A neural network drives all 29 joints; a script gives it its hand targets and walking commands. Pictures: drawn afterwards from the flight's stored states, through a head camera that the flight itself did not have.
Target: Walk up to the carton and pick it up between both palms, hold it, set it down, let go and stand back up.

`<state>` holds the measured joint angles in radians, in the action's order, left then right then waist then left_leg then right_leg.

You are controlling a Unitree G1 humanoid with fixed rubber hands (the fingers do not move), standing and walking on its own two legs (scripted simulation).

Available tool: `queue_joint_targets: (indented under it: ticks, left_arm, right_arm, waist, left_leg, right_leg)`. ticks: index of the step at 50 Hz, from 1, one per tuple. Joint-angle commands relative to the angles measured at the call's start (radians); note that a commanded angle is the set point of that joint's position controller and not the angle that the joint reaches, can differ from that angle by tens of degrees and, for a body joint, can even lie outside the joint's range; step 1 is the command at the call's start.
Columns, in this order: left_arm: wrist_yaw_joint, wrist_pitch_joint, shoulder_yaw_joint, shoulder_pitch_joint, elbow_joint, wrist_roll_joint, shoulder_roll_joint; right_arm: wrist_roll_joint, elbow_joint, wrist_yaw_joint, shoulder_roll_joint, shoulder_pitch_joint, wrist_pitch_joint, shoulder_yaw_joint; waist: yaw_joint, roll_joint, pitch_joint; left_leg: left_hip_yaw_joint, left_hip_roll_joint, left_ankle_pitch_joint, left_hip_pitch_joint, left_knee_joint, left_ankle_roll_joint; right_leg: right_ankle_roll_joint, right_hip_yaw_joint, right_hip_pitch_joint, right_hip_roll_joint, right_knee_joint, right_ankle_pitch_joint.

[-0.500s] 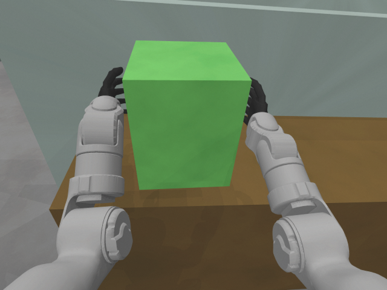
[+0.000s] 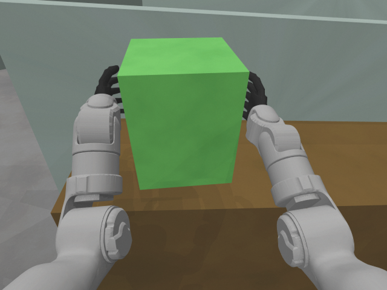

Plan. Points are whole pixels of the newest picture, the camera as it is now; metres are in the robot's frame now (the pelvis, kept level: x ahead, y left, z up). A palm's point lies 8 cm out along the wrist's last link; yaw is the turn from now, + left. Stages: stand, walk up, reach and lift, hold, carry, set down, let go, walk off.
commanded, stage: hold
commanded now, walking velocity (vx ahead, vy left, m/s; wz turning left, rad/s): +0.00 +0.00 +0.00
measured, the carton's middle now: (181, 111) +0.43 +0.00 +0.23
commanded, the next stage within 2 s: none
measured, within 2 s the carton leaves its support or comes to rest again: neither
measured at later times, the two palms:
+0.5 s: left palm (97, 92) +0.37 +0.15 +0.30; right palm (257, 98) +0.36 -0.14 +0.29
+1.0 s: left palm (96, 93) +0.37 +0.15 +0.29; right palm (254, 97) +0.37 -0.13 +0.29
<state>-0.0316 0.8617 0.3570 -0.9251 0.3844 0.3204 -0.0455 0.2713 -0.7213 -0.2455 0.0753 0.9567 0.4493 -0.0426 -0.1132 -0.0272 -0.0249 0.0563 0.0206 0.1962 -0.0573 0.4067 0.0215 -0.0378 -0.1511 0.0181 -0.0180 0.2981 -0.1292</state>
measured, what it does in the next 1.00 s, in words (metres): stands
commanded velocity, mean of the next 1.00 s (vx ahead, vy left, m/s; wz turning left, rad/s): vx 0.00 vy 0.00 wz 0.00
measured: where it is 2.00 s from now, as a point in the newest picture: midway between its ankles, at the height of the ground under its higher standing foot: outside the picture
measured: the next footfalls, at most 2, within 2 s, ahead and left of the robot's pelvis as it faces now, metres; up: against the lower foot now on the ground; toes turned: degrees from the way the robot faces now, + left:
none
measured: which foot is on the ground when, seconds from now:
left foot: down 0.00-1.00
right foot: down 0.00-1.00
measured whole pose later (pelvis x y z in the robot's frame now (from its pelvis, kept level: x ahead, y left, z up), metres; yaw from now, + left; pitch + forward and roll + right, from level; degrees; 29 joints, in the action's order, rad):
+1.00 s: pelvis +0.00 -0.01 +0.00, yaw +1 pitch -8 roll -1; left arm 0.02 0.94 0.40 -0.96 0.36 0.33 -0.08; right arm 0.31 -0.64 -0.33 0.06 1.00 0.60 -0.02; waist -0.10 -0.02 -0.07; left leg 0.03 0.02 0.20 -0.07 0.41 0.00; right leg -0.05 -0.17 0.03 -0.02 0.32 -0.15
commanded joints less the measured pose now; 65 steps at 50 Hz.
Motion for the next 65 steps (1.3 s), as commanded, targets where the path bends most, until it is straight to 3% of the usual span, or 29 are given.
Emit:
queue_joint_targets:
  ticks: [1, 3, 10, 19, 24, 31, 35, 43, 48, 52, 58, 65]
  left_arm:
    - [0.14, -0.082, -0.431, -0.847, -0.196, -0.225, 0.599]
    - [0.141, -0.077, -0.447, -0.863, -0.219, -0.235, 0.605]
    - [0.153, -0.057, -0.399, -0.906, -0.137, -0.219, 0.589]
    - [0.167, -0.061, -0.351, -0.933, -0.064, -0.218, 0.56]
    - [0.176, -0.069, -0.336, -0.94, -0.059, -0.22, 0.542]
    - [0.176, -0.072, -0.359, -0.96, -0.119, -0.245, 0.547]
    - [0.179, -0.062, -0.34, -0.942, -0.111, -0.229, 0.532]
    - [0.185, -0.046, -0.381, -0.91, -0.197, -0.245, 0.542]
    - [0.205, -0.026, -0.37, -0.873, -0.196, -0.216, 0.529]
    - [0.211, -0.02, -0.399, -0.862, -0.246, -0.229, 0.543]
    - [0.219, -0.011, -0.387, -0.857, -0.241, -0.207, 0.535]
    - [0.217, -0.011, -0.411, -0.865, -0.265, -0.212, 0.552]
  right_arm:
    - [0.145, 0.376, 0.106, -0.623, 1.009, -0.017, 0.29]
    - [0.149, 0.396, 0.105, -0.632, 1.016, -0.007, 0.291]
    - [0.118, 0.32, 0.114, -0.636, 1.042, 0.035, 0.229]
    - [0.107, 0.271, 0.113, -0.626, 1.061, 0.056, 0.188]
    - [0.116, 0.255, 0.105, -0.627, 1.051, 0.065, 0.186]
    - [0.161, 0.342, 0.089, -0.649, 1.077, 0.071, 0.232]
    - [0.169, 0.336, 0.084, -0.647, 1.062, 0.085, 0.239]
    - [0.208, 0.428, 0.06, -0.652, 1.028, 0.105, 0.288]
    - [0.2, 0.41, 0.052, -0.631, 0.98, 0.122, 0.28]
    - [0.216, 0.463, 0.045, -0.634, 0.982, 0.124, 0.298]
    - [0.199, 0.44, 0.052, -0.627, 0.969, 0.13, 0.292]
    - [0.196, 0.468, 0.06, -0.629, 0.986, 0.117, 0.298]
  waist:
    - [0.001, 0.085, -0.472]
    - [0.001, 0.089, -0.484]
    - [0.009, 0.083, -0.404]
    - [0.009, 0.081, -0.43]
    - [0.009, 0.084, -0.44]
    - [0.009, 0.092, -0.513]
    - [0.019, 0.083, -0.469]
    - [0.001, 0.091, -0.505]
    - [-0.003, 0.094, -0.438]
    - [-0.013, 0.102, -0.461]
    - [-0.002, 0.09, -0.412]
    - [0.001, 0.109, -0.447]
  left_leg:
    - [-0.066, -0.051, -0.276, 0.063, -0.053, -0.046]
    - [-0.065, -0.05, -0.26, 0.052, -0.057, -0.047]
    - [-0.054, -0.044, -0.064, -0.073, -0.12, -0.025]
    - [-0.049, -0.047, -0.021, -0.113, -0.13, -0.02]
    - [-0.052, -0.052, -0.042, -0.118, -0.125, -0.022]
    - [-0.059, -0.061, -0.129, -0.078, -0.09, -0.036]
    - [-0.055, -0.061, -0.114, -0.097, -0.097, -0.03]
    - [-0.063, -0.068, -0.224, -0.037, -0.06, -0.05]
    - [-0.059, -0.064, -0.185, -0.053, -0.083, -0.052]
    - [-0.064, -0.067, -0.263, -0.016, -0.058, -0.064]
    - [-0.058, -0.061, -0.215, -0.034, -0.081, -0.059]
    - [-0.058, -0.058, -0.254, -0.014, -0.069, -0.066]
  right_leg:
    - [0.082, 0.091, -0.151, -0.047, -0.004, 0.204]
    - [0.079, 0.092, -0.154, -0.048, -0.003, 0.186]
    - [0.074, 0.103, -0.152, -0.039, -0.012, 0.037]
    - [0.074, 0.113, -0.179, -0.032, -0.005, 0.024]
    - [0.077, 0.117, -0.197, -0.028, -0.002, 0.048]
    - [0.085, 0.116, -0.214, -0.029, 0.01, 0.134]
    - [0.086, 0.115, -0.207, -0.029, 0.005, 0.106]
    - [0.095, 0.113, -0.226, -0.033, 0.017, 0.229]
    - [0.093, 0.112, -0.225, -0.027, 0.008, 0.193]
    - [0.095, 0.107, -0.239, -0.031, 0.017, 0.268]
    - [0.088, 0.102, -0.222, -0.033, 0.008, 0.196]
    - [0.08, 0.099, -0.224, -0.039, 0.015, 0.207]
